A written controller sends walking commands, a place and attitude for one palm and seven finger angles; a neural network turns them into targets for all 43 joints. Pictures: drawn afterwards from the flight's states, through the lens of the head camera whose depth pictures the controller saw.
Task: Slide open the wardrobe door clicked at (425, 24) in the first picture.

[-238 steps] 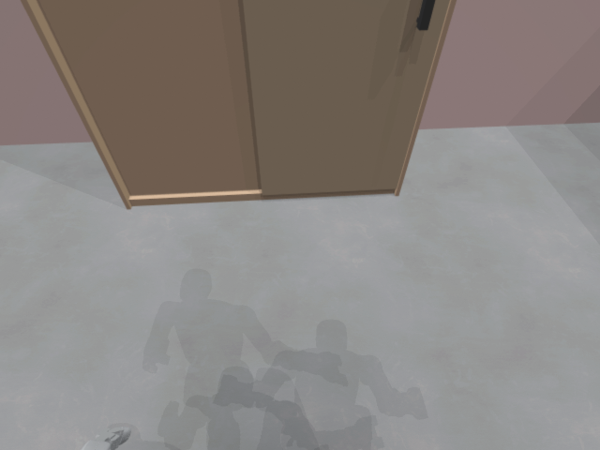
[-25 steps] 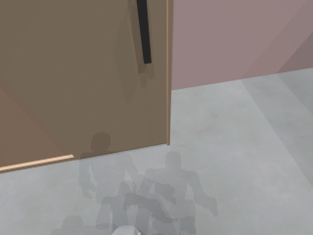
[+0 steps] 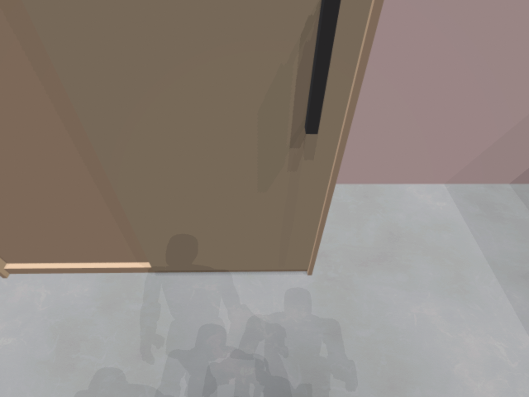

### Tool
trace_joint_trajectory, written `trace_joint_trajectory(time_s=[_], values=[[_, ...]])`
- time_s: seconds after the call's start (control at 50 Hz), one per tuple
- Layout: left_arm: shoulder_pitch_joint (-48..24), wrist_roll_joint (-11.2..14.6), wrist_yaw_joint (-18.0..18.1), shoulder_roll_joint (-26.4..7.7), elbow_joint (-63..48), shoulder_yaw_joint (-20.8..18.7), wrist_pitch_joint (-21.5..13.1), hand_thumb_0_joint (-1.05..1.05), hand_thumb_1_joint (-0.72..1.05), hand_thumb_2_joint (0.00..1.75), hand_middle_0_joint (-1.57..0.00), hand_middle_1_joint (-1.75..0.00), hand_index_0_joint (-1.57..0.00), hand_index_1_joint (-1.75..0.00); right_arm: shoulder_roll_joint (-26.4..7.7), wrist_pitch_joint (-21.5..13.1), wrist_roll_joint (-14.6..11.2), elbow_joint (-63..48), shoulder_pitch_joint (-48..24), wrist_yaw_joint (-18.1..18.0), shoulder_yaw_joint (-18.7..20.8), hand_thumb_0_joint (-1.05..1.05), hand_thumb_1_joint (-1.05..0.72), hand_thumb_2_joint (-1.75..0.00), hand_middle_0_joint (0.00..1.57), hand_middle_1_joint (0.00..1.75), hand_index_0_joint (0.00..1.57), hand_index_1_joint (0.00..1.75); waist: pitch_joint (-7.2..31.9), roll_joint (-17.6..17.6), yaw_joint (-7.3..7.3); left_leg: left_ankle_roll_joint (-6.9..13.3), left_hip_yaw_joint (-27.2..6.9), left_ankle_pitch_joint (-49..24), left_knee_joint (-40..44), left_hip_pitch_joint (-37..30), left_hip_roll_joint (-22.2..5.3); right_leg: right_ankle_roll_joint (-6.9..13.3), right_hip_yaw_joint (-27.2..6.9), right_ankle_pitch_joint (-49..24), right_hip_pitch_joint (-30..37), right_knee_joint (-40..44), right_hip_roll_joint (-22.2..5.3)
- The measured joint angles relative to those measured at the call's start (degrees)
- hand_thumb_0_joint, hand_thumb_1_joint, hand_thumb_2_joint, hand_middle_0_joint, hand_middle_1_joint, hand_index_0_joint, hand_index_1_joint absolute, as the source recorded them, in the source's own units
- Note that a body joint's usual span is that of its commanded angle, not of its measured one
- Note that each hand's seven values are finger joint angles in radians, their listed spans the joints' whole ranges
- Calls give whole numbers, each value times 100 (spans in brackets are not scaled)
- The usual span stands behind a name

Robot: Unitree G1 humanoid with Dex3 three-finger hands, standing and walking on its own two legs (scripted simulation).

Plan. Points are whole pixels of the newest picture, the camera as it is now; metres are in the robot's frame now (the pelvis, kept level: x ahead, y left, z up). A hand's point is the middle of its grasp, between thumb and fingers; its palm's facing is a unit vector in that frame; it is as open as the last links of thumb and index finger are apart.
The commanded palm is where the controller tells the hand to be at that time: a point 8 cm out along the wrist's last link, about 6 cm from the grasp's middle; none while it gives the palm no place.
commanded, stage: take the last steps up to it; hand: right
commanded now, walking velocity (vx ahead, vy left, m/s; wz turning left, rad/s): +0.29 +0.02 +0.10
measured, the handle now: (318, 67) +0.70 -0.06 +0.17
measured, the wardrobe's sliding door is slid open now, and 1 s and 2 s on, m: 0.00 0.00 0.00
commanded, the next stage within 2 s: come to a stop and stand still in 0.50 s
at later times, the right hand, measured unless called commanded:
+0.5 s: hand (357, 384) +0.20 -0.16 -0.18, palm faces -0.08 +0.98 -0.20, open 7.3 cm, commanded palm none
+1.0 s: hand (354, 364) +0.24 -0.16 -0.20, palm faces +0.04 +0.98 -0.18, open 7.3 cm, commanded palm none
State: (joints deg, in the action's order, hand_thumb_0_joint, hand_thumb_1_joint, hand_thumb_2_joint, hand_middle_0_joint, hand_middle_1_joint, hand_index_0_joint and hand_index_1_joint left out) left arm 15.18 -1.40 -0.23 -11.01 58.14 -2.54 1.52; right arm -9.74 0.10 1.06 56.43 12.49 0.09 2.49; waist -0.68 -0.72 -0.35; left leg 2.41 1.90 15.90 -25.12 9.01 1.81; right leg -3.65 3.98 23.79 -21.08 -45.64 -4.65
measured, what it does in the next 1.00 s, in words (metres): walks ahead: right foot, then left foot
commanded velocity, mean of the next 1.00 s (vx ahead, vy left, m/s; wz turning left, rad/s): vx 0.04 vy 0.00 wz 0.02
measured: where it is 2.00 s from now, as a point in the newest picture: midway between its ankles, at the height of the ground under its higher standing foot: outside the picture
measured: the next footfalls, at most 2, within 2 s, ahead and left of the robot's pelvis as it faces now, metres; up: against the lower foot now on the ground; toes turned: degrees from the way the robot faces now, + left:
right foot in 0.06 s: +0.06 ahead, -0.12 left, +0.00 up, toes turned -6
left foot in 0.50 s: +0.24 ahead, +0.14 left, +0.00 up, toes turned +13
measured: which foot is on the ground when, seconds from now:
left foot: down 0.00-0.08, up 0.10-0.48, down 0.50-0.98, up 1.00-1.00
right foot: up 0.00-0.04, down 0.06-0.52, up 0.54-0.94, down 0.96-1.00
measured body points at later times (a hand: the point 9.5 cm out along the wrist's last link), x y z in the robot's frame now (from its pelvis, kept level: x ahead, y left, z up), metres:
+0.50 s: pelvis +0.13 +0.02 -0.01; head +0.16 +0.04 +0.44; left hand +0.01 +0.21 -0.16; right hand +0.20 -0.21 -0.16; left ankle +0.20 +0.14 -0.74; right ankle +0.02 -0.12 -0.74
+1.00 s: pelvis +0.20 +0.02 -0.01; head +0.22 +0.00 +0.44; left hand +0.29 +0.27 -0.14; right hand +0.23 -0.21 -0.18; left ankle +0.20 +0.14 -0.73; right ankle +0.25 -0.07 -0.74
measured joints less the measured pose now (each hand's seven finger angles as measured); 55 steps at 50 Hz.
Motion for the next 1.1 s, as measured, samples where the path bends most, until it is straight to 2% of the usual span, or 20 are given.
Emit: trace_joint_trajectory(time_s=[0.06,0.08,0.14,0.18,0.24,0.3,0.38,0.48,0.52,0.56,0.6,0.64,0.74,0.88,0.94,0.96,0.98,1.02,1.06,1.1], values=[[31,4,-3,72,-57,48,-172,1,91,90,-19,-30,-19,-30,-85,5,-25,149,239,12,45,0,-90,-90,20,30,21,30,84,99,63,-79,-41,206,-232,-17,16,92,124,-389,542,1138,70],[42,-6,11,98,-71,62,-248,1,91,90,-19,-30,-20,-30,-121,27,-40,199,324,20,65,0,-90,-90,20,30,21,30,108,151,63,-73,-72,387,-480,63,-3,269,174,-636,637,1320,105],[131,-49,55,190,-115,111,-364,1,90,90,-19,-30,-20,-30,-185,171,-9,406,506,37,116,0,-90,-90,20,30,20,30,153,261,19,-37,-99,1011,-2101,697,-52,503,364,-544,778,1290,136],[276,-35,93,251,-84,145,-399,0,90,90,-20,-30,-20,-30,-217,197,24,493,539,86,137,1,-91,-90,20,30,20,30,152,283,-22,-58,-60,753,-3026,1165,-137,509,421,-588,1010,1621,168],[505,-5,126,335,93,187,-441,0,90,90,-20,-30,-20,-30,-227,148,35,498,527,119,151,1,-91,-90,19,30,20,30,102,296,13,-165,-46,198,-3535,1684,-331,492,496,-783,1383,2204,222],[715,20,141,416,291,196,-467,0,90,90,-20,-30,-20,-30,-194,121,23,477,442,112,141,1,-91,-90,19,30,20,30,8,271,27,-275,-11,-94,-3354,1971,-531,472,537,-860,1682,2592,251],[903,8,123,496,519,163,-443,1,90,90,-20,-30,-20,-30,-101,122,11,467,230,100,97,1,-91,-90,19,30,20,30,-165,203,-32,-340,163,-152,-2378,1992,-713,376,582,-751,1966,2752,220],[1071,-13,107,513,718,95,-374,1,90,90,-20,-30,-20,-30,-23,21,8,434,-86,79,82,1,-92,-90,19,30,20,30,-341,80,-204,-236,454,-257,-1077,1550,-601,132,616,-226,2124,2313,44],[1151,27,87,499,804,81,-344,1,90,90,-20,-30,-20,-30,-13,-142,22,392,-181,76,75,1,-92,-90,19,30,20,30,-366,3,-186,-96,575,-616,-767,1302,-497,89,560,197,1935,1560,-112],[1035,76,74,446,865,77,-238,1,90,90,-20,-30,-20,-30,61,-297,-6,355,-276,33,56,0,-92,-90,19,30,20,30,-431,-108,-169,58,699,-361,-1078,1281,-442,225,209,623,1295,-57,-150],[860,79,72,392,856,42,-167,1,90,90,-20,-30,-20,-30,129,-349,-43,324,-272,-44,55,0,-92,-90,20,30,20,30,-395,-128,-115,121,777,-185,-963,1076,-406,306,5,523,632,-1356,-83],[643,54,83,322,768,11,-153,1,91,90,-20,-30,-20,-30,138,-361,-51,316,-225,-142,75,-1,-94,-90,20,30,20,30,-312,-144,-63,88,837,-262,-626,826,-349,298,-25,171,125,-1799,-94],[13,88,142,177,390,17,-131,1,91,90,-19,-30,-19,-30,116,-228,-6,428,-75,-227,-40,-1,-95,-90,20,30,20,30,-128,-133,14,129,810,-389,-108,482,-271,121,9,-242,-284,-574,-45],[-640,95,132,-16,19,-58,57,1,93,90,-19,-30,-19,-30,139,21,26,373,2,-226,-37,0,-92,-90,20,30,20,30,-266,-44,201,24,757,-134,-401,387,-320,57,-42,-192,-145,213,189],[-764,89,114,4,-114,-57,54,1,92,90,-19,-30,-19,-30,73,95,16,324,41,-227,0,0,-91,-90,20,30,20,30,-332,77,233,-74,769,10,-661,453,-385,80,16,-653,186,855,234],[-776,82,109,17,-152,-51,28,1,92,90,-19,-30,-19,-30,41,126,4,309,58,-226,11,0,-91,-90,20,30,20,30,-345,113,231,-120,773,84,-804,506,-407,179,38,-1097,313,1132,231],[-794,67,109,59,-178,-39,4,1,92,90,-19,-30,-19,-30,-8,168,-13,299,43,-229,25,0,-91,-90,20,30,20,30,-392,212,245,-166,722,142,-961,566,-474,352,80,-1168,327,1137,291],[-814,46,124,140,-233,24,-18,1,92,90,-19,-30,-19,-30,-88,252,-36,272,36,-260,39,0,-91,-90,20,30,20,30,-442,317,284,-268,363,998,-1750,849,-411,600,162,-1034,340,1146,330],[-817,30,160,214,-269,80,-23,1,91,90,-19,-30,-19,-30,-148,296,-31,268,35,-260,72,0,-91,-90,20,30,20,30,-443,319,264,-313,27,1315,-2712,1161,-258,684,180,-1053,361,1303,311],[-804,31,185,294,-269,126,-39,1,91,90,-19,-30,-20,-30,-212,290,-23,262,49,-242,105,0,-91,-90,20,30,20,30,-426,329,243,-375,-182,1189,-3352,1354,-188,685,197,-1210,385,1524,302]])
